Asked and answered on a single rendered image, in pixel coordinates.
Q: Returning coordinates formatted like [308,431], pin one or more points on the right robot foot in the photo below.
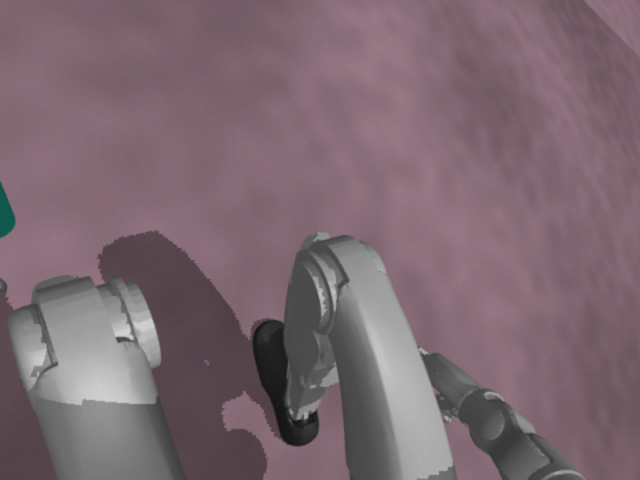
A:
[271,361]

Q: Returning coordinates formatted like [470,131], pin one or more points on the can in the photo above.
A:
[7,218]

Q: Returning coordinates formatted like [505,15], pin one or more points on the right robot arm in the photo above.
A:
[510,440]

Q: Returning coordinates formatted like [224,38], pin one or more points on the right robot hand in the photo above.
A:
[453,384]

